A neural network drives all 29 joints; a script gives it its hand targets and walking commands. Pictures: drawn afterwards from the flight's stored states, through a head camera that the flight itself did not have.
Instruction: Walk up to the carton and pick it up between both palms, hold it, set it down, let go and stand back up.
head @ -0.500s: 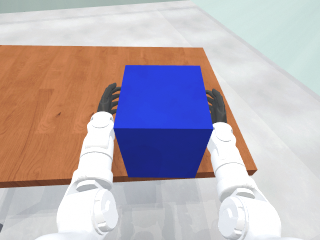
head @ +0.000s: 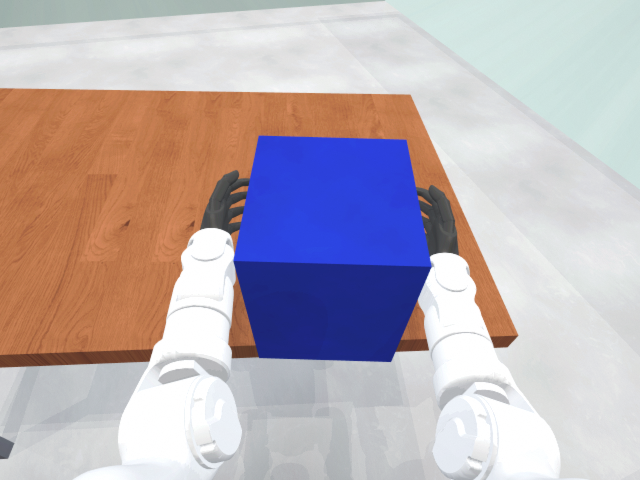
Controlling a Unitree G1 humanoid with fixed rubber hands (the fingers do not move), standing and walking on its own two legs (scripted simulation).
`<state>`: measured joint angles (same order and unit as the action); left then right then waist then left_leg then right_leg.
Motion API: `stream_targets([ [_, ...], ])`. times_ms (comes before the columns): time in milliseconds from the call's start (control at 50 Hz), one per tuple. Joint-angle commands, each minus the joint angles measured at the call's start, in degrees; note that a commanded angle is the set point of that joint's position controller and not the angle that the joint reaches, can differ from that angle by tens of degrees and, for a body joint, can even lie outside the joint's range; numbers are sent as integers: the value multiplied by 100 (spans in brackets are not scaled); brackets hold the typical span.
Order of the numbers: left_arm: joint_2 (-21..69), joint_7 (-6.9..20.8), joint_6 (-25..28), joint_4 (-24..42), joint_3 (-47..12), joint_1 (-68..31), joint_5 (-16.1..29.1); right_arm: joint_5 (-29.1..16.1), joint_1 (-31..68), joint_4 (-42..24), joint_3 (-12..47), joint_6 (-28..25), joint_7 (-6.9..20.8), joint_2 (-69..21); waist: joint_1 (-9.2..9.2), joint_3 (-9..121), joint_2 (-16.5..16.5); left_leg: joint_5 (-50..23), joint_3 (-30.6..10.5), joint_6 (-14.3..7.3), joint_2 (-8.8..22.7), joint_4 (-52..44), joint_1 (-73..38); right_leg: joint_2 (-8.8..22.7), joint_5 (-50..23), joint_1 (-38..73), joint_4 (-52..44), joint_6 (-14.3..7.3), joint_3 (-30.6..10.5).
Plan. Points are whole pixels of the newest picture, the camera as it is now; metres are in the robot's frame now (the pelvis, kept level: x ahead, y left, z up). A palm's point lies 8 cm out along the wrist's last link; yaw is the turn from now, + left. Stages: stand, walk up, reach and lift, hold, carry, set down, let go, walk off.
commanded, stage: set down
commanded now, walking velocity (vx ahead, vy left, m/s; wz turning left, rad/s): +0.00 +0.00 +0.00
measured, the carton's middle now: (328, 255) +0.41 -0.01 +0.05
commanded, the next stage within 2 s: none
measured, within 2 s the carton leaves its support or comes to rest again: neither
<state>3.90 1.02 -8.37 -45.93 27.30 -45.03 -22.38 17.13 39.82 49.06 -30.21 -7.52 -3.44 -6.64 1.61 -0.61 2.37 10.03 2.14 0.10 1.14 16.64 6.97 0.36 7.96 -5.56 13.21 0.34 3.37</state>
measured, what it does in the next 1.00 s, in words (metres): stands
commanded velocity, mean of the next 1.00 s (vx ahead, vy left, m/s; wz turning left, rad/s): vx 0.00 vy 0.00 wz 0.00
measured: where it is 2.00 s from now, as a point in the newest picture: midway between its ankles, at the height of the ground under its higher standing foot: outside the picture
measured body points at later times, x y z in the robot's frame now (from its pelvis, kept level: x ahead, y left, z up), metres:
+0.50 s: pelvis +0.00 +0.00 +0.00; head +0.03 +0.01 +0.45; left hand +0.43 +0.13 +0.09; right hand +0.40 -0.16 +0.09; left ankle -0.01 +0.11 -0.75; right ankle -0.01 -0.12 -0.75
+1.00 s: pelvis +0.01 +0.00 +0.00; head +0.04 +0.02 +0.45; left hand +0.43 +0.13 +0.09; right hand +0.40 -0.16 +0.08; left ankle -0.01 +0.11 -0.75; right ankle -0.01 -0.12 -0.75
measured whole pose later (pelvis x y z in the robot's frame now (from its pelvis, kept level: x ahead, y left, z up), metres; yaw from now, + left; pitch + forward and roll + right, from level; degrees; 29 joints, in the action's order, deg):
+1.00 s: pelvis +0.01 +0.00 +0.00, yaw -1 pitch +0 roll +0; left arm 7.7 3.7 -3.3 -40.1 32.0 -42.6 -26.4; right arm 20.8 37.4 43.6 -31.2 -9.4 -1.5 -8.5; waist 1.0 -3.5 2.2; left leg 10.7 3.3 0.0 1.4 16.1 5.7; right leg 0.2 9.0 -5.3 14.0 0.3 2.3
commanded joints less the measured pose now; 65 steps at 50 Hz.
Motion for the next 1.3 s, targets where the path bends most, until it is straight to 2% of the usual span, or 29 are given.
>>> stream_targets([
  [0,2566,523,331,151,-1265,-2657,1,276,3149,-302,1429,-257,717,-2420,-46,2065,-264,-1262,476,171,-123,-103,-405,-176,-1416,986,183,238,367],
  [200,2519,586,404,137,-1050,-2346,-112,421,2899,-382,1441,-310,740,-2501,-93,1885,-123,-1338,523,82,-134,-134,-246,-156,-1685,1197,249,299,323],
  [380,2480,606,468,119,-1004,-2055,-206,449,2649,-446,1547,-360,719,-2537,-151,1742,-166,-1327,535,32,-153,-139,-98,-119,-1831,1281,304,322,269],
  [480,2447,646,498,168,-944,-2011,-240,494,2509,-448,1532,-342,705,-2572,-165,1634,-154,-1132,541,-10,-159,-200,-8,-100,-1692,1292,300,329,248],
  [840,2468,672,553,226,-842,-1543,-420,567,1989,-370,1498,-343,745,-2517,-187,1338,-214,-1558,524,8,-116,-59,-289,-157,-1501,939,243,271,272],
  [1060,2320,679,534,262,-737,-1386,-478,593,1736,-321,1436,-267,747,-2350,-192,1114,-193,-1351,513,-48,-122,-127,-212,-150,-1175,849,195,267,242],
  [1200,1782,562,572,296,-541,-1275,-496,558,1519,-227,1251,-238,648,-1796,-208,1017,-166,-1413,533,-47,-116,-91,-258,-167,-1100,756,192,274,210],
  [1280,606,226,633,437,-336,-1186,-373,285,1259,-51,999,-229,407,-592,-250,1026,-212,-1459,559,-29,-99,-62,-272,-198,-998,637,180,246,147],
])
